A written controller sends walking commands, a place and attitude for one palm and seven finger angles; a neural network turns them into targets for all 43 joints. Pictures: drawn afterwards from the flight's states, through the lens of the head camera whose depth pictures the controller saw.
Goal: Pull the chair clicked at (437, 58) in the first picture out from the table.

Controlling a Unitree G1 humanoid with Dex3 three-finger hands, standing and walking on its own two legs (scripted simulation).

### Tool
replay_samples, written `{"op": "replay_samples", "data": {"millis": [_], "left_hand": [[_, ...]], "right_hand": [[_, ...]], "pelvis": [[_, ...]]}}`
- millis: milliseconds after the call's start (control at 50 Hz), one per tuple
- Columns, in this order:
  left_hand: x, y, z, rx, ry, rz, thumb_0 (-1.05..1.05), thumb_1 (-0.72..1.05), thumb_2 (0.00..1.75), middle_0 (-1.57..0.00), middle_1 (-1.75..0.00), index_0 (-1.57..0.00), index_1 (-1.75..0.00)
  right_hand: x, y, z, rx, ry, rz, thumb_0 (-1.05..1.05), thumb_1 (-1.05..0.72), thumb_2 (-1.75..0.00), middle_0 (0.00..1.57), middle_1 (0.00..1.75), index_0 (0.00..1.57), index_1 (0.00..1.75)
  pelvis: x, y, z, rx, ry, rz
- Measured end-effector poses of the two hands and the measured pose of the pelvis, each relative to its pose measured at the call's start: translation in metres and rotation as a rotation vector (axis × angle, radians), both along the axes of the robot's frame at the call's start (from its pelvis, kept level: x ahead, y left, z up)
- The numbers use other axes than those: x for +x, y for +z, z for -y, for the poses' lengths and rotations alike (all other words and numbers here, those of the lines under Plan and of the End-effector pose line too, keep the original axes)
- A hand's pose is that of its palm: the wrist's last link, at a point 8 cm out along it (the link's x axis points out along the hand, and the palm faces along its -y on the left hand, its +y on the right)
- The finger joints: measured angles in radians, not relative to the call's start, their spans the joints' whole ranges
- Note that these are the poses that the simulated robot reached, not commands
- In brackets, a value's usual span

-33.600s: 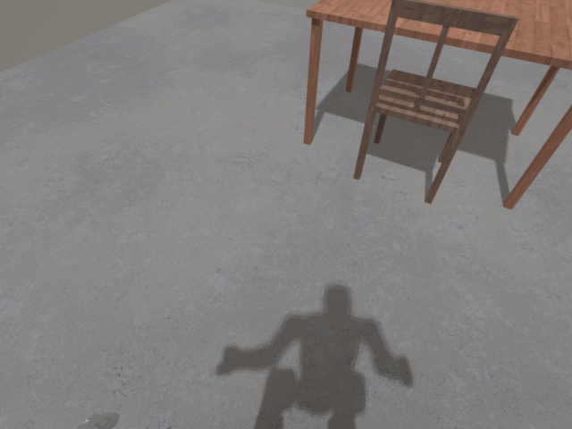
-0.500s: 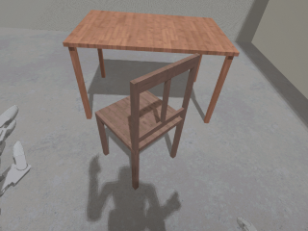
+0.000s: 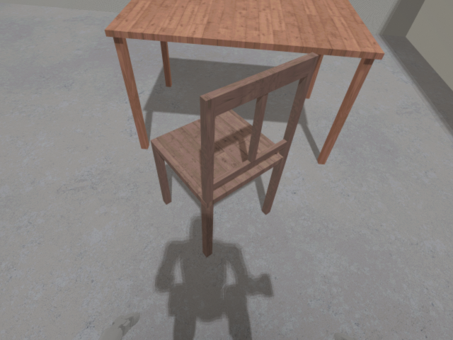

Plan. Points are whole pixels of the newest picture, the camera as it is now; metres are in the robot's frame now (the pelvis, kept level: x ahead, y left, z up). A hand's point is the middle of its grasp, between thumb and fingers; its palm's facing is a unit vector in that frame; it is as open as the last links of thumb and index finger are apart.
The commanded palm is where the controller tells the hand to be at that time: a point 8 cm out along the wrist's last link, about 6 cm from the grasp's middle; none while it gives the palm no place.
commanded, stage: let the arm hang, fingers relaxed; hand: left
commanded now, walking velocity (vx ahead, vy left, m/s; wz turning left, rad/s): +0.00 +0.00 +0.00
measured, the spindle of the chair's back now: (256, 129) +0.73 -0.09 -0.09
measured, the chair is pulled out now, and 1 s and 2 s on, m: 0.43 0.43 0.43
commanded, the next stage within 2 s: look to check the result in 0.86 s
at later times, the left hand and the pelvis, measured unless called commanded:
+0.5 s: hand out of the picture +0.05 +0.18 -0.15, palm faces +0.01 -0.97 -0.25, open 7.3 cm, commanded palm none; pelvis +0.02 -0.01 +0.02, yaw +0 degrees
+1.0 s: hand out of the picture +0.03 +0.17 -0.16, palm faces +0.01 -0.98 -0.18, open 7.3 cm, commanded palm none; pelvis +0.03 +0.00 +0.02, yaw +0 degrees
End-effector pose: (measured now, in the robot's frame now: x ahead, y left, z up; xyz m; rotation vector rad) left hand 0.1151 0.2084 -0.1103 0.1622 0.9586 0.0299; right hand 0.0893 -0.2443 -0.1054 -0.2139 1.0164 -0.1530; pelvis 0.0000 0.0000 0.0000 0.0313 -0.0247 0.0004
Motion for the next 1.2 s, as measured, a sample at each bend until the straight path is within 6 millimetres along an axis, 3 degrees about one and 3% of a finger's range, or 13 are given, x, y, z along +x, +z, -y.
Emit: {"op": "replay_samples", "data": {"millis": [40,200,320,420,600,880,1200], "left_hand": [[-0.022,-0.014,0.011,-0.044,0.061,-0.078,-0.02,0.94,0.90,-0.21,-0.30,-0.20,-0.30],[-0.050,-0.011,-0.021,0.060,0.097,-0.237,-0.05,0.97,0.90,-0.21,-0.30,-0.21,-0.30],[-0.066,0.000,-0.038,0.128,0.129,-0.313,-0.02,0.93,0.90,-0.21,-0.30,-0.20,-0.30],[-0.071,0.001,-0.034,0.132,0.136,-0.338,0.00,0.92,0.90,-0.20,-0.30,-0.20,-0.30],[-0.076,-0.010,-0.010,0.069,0.126,-0.368,0.00,0.92,0.90,-0.20,-0.30,-0.20,-0.30],[-0.087,-0.016,-0.008,0.039,0.127,-0.426,0.00,0.92,0.90,-0.20,-0.30,-0.20,-0.30],[-0.075,-0.014,-0.017,0.052,0.123,-0.423,0.00,0.91,0.90,-0.20,-0.30,-0.20,-0.30]], "right_hand": [[-0.013,-0.003,0.004,-0.002,-0.022,-0.062,0.01,-0.90,-0.90,0.20,0.30,0.20,0.30],[-0.068,-0.016,-0.002,0.035,-0.069,-0.290,0.01,-0.90,-0.90,0.20,0.30,0.20,0.30],[-0.087,-0.024,-0.016,0.090,-0.085,-0.361,0.01,-0.90,-0.90,0.20,0.30,0.20,0.30],[-0.087,-0.028,-0.024,0.117,-0.087,-0.370,0.01,-0.90,-0.90,0.20,0.30,0.20,0.30],[-0.079,-0.025,-0.025,0.108,-0.094,-0.355,0.01,-0.90,-0.90,0.20,0.30,0.20,0.30],[-0.083,-0.020,-0.025,0.078,-0.113,-0.387,0.01,-0.91,-0.90,0.20,0.30,0.20,0.30],[-0.079,-0.022,-0.040,0.102,-0.118,-0.396,0.01,-0.90,-0.90,0.20,0.30,0.20,0.30]], "pelvis": [[0.001,0.001,0.004,-0.021,0.022,0.006],[0.011,0.012,0.007,-0.036,0.023,-0.018],[0.017,0.016,0.007,-0.029,0.017,-0.010],[0.019,0.018,0.007,-0.026,0.011,0.000],[0.022,0.019,0.007,-0.027,0.002,0.002],[0.028,0.020,0.002,-0.032,-0.003,-0.003],[0.036,0.020,-0.005,-0.029,-0.009,-0.008]]}}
